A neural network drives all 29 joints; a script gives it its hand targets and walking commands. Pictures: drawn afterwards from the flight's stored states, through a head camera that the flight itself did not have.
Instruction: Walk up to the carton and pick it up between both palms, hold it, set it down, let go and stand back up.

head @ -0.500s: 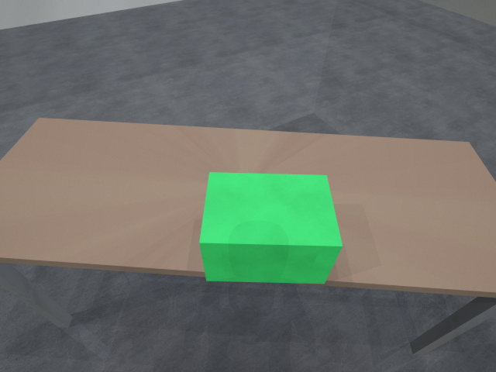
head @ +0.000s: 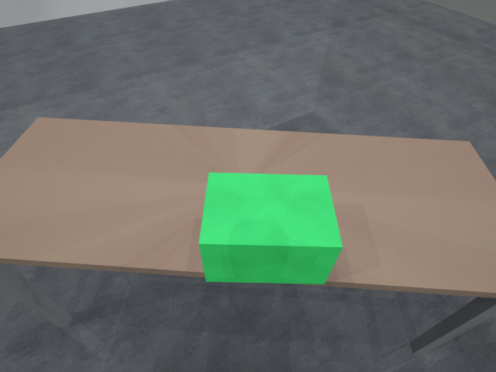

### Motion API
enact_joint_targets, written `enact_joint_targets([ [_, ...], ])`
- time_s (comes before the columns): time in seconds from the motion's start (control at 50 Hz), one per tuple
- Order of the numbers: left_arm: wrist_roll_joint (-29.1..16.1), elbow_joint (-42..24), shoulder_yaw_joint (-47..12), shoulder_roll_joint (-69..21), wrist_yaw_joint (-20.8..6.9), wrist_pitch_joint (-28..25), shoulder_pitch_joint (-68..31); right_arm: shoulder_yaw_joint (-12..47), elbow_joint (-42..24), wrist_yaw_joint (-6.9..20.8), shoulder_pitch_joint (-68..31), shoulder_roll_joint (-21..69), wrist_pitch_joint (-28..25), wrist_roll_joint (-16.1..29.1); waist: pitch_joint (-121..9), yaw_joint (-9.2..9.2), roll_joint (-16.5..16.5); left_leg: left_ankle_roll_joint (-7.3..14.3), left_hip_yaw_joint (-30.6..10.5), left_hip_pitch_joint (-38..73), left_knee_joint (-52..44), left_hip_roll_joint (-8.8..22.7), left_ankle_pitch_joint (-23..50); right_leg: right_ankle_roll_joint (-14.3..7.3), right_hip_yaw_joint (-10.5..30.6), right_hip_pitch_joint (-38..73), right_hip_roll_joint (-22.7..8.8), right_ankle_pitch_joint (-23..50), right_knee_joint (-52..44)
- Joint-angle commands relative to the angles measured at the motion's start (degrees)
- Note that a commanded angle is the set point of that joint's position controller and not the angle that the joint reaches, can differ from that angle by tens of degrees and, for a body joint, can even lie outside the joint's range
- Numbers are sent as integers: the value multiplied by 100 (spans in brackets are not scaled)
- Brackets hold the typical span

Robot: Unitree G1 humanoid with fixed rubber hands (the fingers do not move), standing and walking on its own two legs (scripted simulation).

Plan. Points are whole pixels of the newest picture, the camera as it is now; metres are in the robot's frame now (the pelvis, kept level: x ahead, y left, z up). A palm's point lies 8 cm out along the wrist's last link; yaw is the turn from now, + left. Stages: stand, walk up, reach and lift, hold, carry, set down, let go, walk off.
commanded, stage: stand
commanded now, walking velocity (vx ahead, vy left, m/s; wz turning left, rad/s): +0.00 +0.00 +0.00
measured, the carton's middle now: (266, 228) +0.43 -0.04 -0.08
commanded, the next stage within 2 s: none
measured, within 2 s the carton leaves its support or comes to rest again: neither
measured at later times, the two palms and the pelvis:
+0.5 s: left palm out of the picture -0.02 +0.23 -0.14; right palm out of the picture -0.02 -0.22 -0.14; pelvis +0.00 +0.00 +0.00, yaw +0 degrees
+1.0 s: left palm out of the picture -0.02 +0.22 -0.14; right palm out of the picture -0.03 -0.22 -0.14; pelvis +0.00 +0.00 +0.00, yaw +0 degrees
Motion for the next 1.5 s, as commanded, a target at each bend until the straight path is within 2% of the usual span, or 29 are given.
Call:
enact_joint_targets([
  [0.0,-1,-95,109,574,34,-48,444,-113,-113,-33,468,-609,-58,1,347,0,21,14,-545,-393,-546,598,458,-73,511,-33,-502,426,-378],
  [0.22,-43,-45,89,498,41,-56,458,-94,-45,-44,457,-535,-55,4,447,-12,80,9,-532,-401,-528,591,583,-55,522,-102,-451,502,-394],
  [0.28,-41,-20,91,521,50,-67,439,-94,7,-41,513,-508,-55,0,375,-38,-43,22,-523,-370,-492,597,622,-47,505,-75,-453,538,-392],
  [0.34,-24,-22,99,523,53,-63,445,-111,28,-43,503,-552,-58,3,373,-40,90,19,-525,-420,-535,594,488,-66,544,-42,-462,387,-382],
  [0.36,-29,-18,109,535,51,-65,453,-106,32,-44,538,-526,-63,2,301,-46,-1,20,-546,-382,-526,605,516,-70,523,-15,-461,432,-349],
  [0.4,-19,-27,100,476,52,-73,463,-104,39,-47,499,-542,-71,2,257,-28,85,24,-548,-386,-496,603,615,-76,537,37,-461,532,-343],
  [0.52,-34,-8,116,503,52,-72,455,-99,81,-43,530,-505,-74,-6,249,-53,-11,12,-546,-385,-478,600,599,-80,523,42,-461,505,-348],
  [0.58,-36,-3,114,475,60,-64,450,-91,123,-48,498,-434,-66,9,330,-16,128,5,-531,-430,-513,585,515,-78,557,-8,-479,463,-367],
  [0.66,-29,7,108,471,62,-69,424,-100,124,-54,526,-473,-63,20,428,-43,-54,8,-532,-502,-515,611,490,-59,533,-40,-459,442,-376],
  [0.7,-32,28,113,447,61,-62,460,-88,148,-55,498,-455,-56,14,476,-24,99,14,-518,-558,-533,592,383,-59,548,-57,-468,342,-409],
  [0.72,-43,29,123,482,59,-61,464,-98,151,-55,530,-444,-57,13,474,-36,-22,-6,-526,-508,-527,589,393,-57,544,-72,-454,308,-422],
  [0.8,-42,21,133,457,56,-68,452,-106,169,-56,533,-479,-59,18,415,-39,61,8,-532,-503,-531,594,350,-64,546,-47,-469,333,-416],
  [0.86,-34,33,137,486,53,-67,479,-107,166,-50,548,-459,-58,4,320,-39,-61,14,-519,-483,-530,585,228,-62,550,-59,-445,109,-417],
  [0.96,-23,35,141,433,57,-67,450,-96,186,-55,516,-434,-62,-2,340,-39,107,12,-502,-496,-516,575,328,-72,550,-24,-453,311,-367],
  [1.18,-36,68,124,421,60,-79,513,-111,181,-57,480,-475,-74,-5,422,-36,39,21,-524,-406,-449,611,659,-60,542,-72,-486,557,-367],
  [1.2,-38,59,136,458,60,-84,490,-109,169,-56,525,-473,-81,6,297,-66,-79,21,-526,-386,-451,618,646,-74,548,-9,-477,539,-354],
  [1.26,-41,49,127,388,57,-79,486,-100,195,-63,492,-476,-76,7,333,-33,67,20,-516,-415,-468,605,592,-65,538,-6,-487,489,-367],
  [1.32,-35,54,131,413,65,-71,452,-90,202,-61,513,-427,-66,7,388,-56,-9,17,-520,-449,-504,609,529,-62,531,-47,-464,434,-359],
  [1.38,-30,53,132,417,62,-70,470,-101,203,-56,518,-458,-75,22,385,-54,81,20,-535,-533,-541,602,446,-67,545,7,-465,424,-338],
  [1.42,-29,64,137,393,57,-75,524,-114,184,-58,470,-471,-84,15,349,-25,-38,14,-526,-439,-510,609,531,-56,519,-15,-465,462,-360],
  [1.48,-34,38,140,418,64,-84,452,-101,201,-60,494,-430,-83,19,351,-37,86,2,-505,-479,-492,593,636,-41,518,19,-479,523,-352],
])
